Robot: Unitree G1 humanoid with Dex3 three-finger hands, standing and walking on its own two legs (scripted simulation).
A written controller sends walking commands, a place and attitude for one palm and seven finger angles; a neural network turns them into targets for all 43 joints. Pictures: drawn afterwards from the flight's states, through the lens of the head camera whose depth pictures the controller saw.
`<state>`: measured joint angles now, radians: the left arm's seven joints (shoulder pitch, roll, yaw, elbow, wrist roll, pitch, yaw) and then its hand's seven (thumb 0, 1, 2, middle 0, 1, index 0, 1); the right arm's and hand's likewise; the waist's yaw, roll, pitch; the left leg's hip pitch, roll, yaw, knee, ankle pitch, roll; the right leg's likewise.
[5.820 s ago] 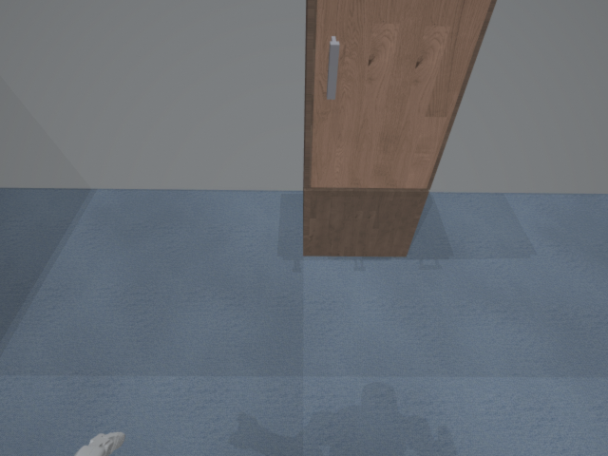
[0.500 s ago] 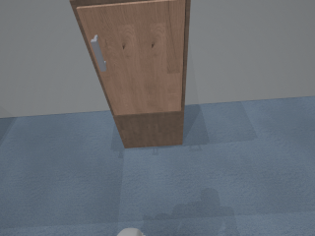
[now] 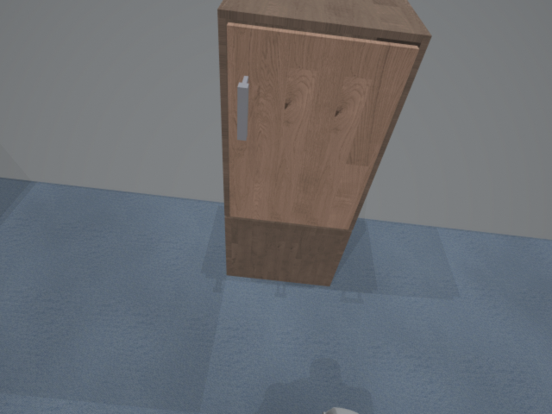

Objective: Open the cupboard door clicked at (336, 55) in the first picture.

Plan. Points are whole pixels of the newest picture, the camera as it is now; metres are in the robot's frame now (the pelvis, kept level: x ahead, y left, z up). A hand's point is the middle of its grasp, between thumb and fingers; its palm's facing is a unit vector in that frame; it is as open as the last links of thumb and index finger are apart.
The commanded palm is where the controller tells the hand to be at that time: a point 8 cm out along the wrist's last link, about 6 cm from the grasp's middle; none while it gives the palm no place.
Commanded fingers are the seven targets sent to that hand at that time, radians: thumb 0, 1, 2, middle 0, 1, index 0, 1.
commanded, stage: take the last steps up to it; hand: left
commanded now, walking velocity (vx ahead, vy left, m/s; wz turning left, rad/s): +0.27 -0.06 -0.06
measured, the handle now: (243, 108) +0.74 +0.14 +0.06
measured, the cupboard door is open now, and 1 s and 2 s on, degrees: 0 0 0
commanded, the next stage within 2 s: come to a stop and stand still in 0.28 s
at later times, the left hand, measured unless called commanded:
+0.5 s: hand (211, 353) +0.26 +0.13 -0.18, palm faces +0.03 -0.98 -0.22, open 7.2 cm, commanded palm none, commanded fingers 0.00 0.90 0.90 -0.20 -0.30 -0.20 -0.30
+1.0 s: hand (165, 382) +0.21 +0.20 -0.19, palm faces +0.03 -0.98 -0.20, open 7.4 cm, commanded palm none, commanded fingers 0.00 0.90 0.90 -0.20 -0.30 -0.20 -0.30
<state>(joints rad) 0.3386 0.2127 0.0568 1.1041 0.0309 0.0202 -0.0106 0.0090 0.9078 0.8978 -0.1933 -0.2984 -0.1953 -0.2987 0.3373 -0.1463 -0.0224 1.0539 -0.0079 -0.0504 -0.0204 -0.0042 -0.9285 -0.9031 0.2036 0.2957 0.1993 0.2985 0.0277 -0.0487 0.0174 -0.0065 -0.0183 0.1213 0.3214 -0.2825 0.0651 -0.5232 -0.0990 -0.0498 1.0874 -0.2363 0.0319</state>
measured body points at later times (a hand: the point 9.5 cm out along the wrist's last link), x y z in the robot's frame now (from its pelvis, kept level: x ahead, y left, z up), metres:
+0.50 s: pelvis +0.17 -0.05 -0.01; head +0.19 -0.05 +0.44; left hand +0.26 +0.18 -0.16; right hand +0.11 -0.25 -0.18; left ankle +0.11 +0.08 -0.67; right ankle +0.22 -0.12 -0.75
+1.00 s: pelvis +0.18 +0.01 -0.01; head +0.21 +0.04 +0.44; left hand +0.21 +0.25 -0.17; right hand +0.26 -0.22 -0.14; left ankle +0.22 +0.10 -0.75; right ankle +0.12 -0.14 -0.67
